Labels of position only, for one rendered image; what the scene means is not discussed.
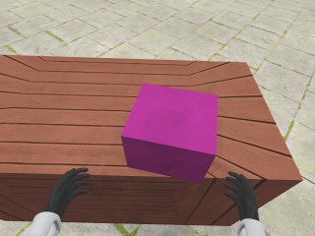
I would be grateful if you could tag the robot right hand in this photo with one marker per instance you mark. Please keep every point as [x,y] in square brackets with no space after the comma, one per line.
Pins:
[245,199]

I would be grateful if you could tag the robot left forearm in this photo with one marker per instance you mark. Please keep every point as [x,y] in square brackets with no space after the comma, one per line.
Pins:
[44,224]

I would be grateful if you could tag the carton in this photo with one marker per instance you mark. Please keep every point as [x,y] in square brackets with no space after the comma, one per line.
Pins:
[172,132]

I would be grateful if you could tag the robot left hand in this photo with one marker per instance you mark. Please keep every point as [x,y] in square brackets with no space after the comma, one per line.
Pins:
[63,192]

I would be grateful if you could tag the robot right forearm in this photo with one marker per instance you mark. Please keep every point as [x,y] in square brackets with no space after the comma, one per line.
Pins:
[251,227]

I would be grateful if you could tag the pedestal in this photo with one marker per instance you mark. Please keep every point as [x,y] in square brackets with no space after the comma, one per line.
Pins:
[58,113]

